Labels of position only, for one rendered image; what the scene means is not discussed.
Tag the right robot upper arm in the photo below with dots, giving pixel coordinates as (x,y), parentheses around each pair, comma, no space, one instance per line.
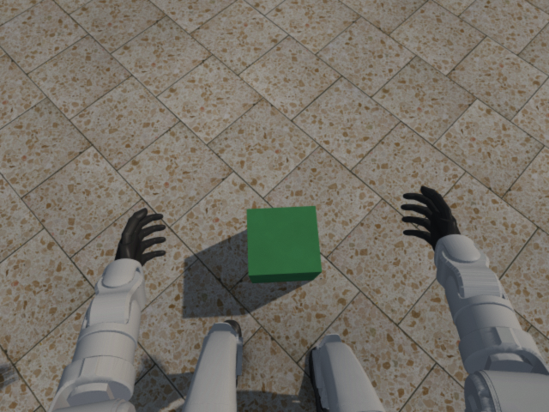
(499,391)

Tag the right robot foot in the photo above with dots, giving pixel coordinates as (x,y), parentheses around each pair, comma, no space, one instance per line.
(313,382)

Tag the left robot foot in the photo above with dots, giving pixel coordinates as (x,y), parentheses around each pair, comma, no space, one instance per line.
(235,326)

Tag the left robot forearm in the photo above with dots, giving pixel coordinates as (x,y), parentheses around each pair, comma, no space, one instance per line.
(102,366)

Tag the robot right hand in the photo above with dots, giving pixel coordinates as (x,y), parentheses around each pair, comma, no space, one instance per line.
(441,222)

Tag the carton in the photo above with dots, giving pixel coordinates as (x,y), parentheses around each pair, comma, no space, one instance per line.
(283,244)

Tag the robot left hand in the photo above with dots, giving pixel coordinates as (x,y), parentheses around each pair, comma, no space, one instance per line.
(131,244)

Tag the robot foot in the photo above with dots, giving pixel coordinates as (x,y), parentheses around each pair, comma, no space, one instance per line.
(313,382)
(235,326)

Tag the right robot forearm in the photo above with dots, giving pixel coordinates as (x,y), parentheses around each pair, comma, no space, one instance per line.
(491,337)

